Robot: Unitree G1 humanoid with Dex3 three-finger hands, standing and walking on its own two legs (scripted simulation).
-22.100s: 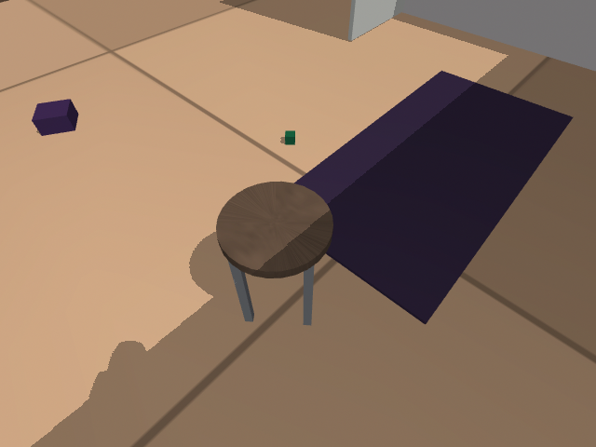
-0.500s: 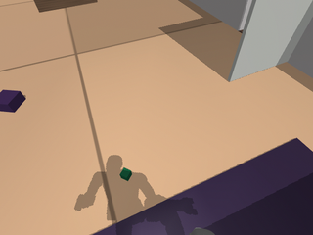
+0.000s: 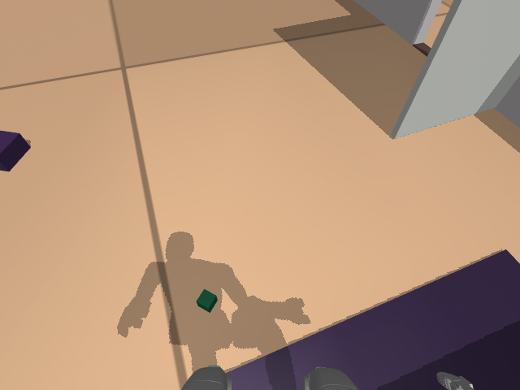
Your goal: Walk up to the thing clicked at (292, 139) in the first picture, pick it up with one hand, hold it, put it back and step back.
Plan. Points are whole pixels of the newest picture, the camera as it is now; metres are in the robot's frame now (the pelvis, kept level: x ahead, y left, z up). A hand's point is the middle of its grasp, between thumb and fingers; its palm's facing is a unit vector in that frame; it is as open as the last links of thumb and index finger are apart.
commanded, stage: walk up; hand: left
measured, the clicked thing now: (207, 300) +0.47 +0.23 -0.74
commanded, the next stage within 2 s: stand in 1.30 s
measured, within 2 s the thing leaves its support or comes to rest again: neither
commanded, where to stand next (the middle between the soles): +0.09 +0.00 m, yaw +0 degrees
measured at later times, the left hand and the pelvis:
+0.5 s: hand (125, 373) +0.15 +0.25 -0.13, palm faces -0.05 -0.93 -0.35, open 7.4 cm; pelvis +0.04 -0.01 +0.02, yaw -1 degrees
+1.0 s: hand out of the picture +0.12 +0.25 -0.13, palm faces -0.03 -0.95 -0.32, open 7.4 cm; pelvis +0.05 +0.00 +0.03, yaw -1 degrees
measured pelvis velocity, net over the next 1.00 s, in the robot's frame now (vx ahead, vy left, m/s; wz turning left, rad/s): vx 0.05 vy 0.00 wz -0.01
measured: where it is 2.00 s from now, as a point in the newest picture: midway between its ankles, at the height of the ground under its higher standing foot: outside the picture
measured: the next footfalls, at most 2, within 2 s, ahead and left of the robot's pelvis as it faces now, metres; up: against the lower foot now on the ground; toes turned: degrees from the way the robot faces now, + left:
right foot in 0.10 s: +0.09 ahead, -0.13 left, +0.00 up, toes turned -4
